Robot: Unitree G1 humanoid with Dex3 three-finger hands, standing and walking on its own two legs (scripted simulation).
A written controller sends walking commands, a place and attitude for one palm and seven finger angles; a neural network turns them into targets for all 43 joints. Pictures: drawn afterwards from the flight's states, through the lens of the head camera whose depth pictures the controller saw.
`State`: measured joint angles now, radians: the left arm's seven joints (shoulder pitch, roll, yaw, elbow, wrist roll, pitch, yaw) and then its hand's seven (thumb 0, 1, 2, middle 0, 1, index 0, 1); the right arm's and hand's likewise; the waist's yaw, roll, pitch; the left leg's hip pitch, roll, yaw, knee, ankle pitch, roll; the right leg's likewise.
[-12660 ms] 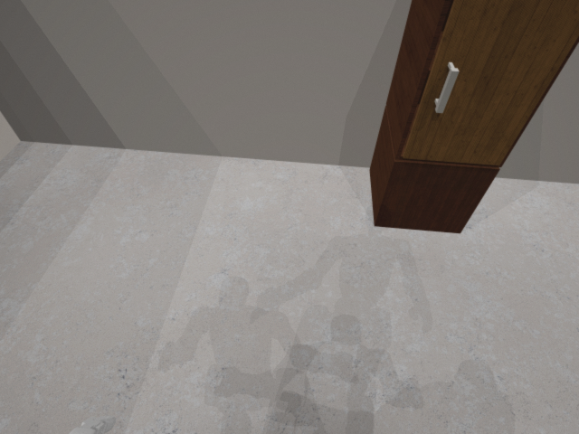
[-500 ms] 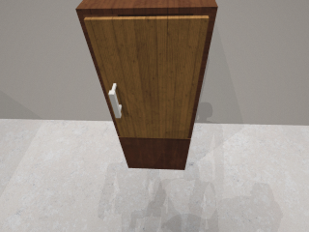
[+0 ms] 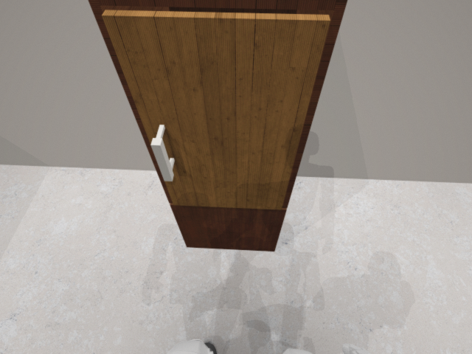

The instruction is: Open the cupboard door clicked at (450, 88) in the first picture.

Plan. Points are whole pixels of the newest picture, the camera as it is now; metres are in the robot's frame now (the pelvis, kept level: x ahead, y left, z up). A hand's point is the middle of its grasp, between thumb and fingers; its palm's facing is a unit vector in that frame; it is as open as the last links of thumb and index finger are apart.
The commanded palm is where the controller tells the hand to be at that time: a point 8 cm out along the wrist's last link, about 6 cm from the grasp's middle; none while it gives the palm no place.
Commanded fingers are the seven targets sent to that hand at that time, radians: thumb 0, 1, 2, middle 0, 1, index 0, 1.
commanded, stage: come to a stop and stand still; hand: left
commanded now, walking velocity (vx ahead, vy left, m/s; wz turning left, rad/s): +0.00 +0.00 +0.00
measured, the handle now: (165, 154) +0.51 +0.21 -0.04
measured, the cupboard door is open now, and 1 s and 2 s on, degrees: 0 0 0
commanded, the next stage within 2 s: look again from close up in 0.44 s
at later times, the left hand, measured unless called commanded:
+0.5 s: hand out of the picture +0.02 +0.16 -0.17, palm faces +0.01 -0.98 -0.22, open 7.3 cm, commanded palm none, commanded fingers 0.00 0.90 0.90 -0.20 -0.30 -0.20 -0.30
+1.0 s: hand out of the picture +0.01 +0.15 -0.17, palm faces +0.03 -0.98 -0.19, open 7.4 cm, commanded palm none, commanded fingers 0.00 0.90 0.90 -0.20 -0.30 -0.20 -0.30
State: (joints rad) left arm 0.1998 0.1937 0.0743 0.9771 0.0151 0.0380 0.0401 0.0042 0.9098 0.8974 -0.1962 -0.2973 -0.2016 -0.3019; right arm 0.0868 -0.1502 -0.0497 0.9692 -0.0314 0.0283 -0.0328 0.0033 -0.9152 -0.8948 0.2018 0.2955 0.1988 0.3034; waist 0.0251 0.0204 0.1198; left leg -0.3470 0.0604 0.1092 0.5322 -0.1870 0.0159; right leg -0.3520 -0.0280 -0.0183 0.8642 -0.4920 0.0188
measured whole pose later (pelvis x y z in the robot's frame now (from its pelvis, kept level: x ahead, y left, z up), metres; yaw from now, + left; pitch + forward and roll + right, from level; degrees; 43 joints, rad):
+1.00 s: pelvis +0.01 -0.03 +0.01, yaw +1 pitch +0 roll +0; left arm 0.28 0.17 0.00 1.10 0.02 -0.01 0.02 0.00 0.90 0.90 -0.20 -0.30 -0.20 -0.30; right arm 0.24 -0.17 0.00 1.09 -0.01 -0.03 -0.02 0.01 -0.92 -0.90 0.20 0.30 0.20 0.30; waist 0.01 -0.01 0.03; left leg -0.26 0.01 0.04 0.47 -0.20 0.00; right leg -0.18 -0.01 0.00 0.48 -0.30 0.00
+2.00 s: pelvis +0.00 -0.01 +0.01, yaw +1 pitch +0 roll +0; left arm 0.29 0.17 -0.01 1.09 0.02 0.00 0.03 0.00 0.90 0.90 -0.19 -0.30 -0.20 -0.30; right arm 0.24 -0.18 -0.01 1.06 -0.02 0.00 -0.01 0.01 -0.91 -0.90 0.20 0.30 0.20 0.30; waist -0.01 0.02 0.02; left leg -0.30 0.02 0.07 0.48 -0.18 0.01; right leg -0.15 0.00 -0.02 0.46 -0.31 0.00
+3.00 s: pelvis +0.03 -0.02 +0.01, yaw +0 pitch -1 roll +1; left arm 0.24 0.24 0.00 1.08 0.01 -0.01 0.02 0.00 0.90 0.90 -0.20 -0.30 -0.20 -0.30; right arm 0.16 -0.22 0.02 1.10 -0.02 -0.01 -0.02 0.01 -0.91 -0.90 0.20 0.30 0.20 0.30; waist 0.02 -0.02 0.02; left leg -0.21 0.02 0.08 0.44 -0.22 0.00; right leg -0.07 0.00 -0.01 0.42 -0.35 -0.02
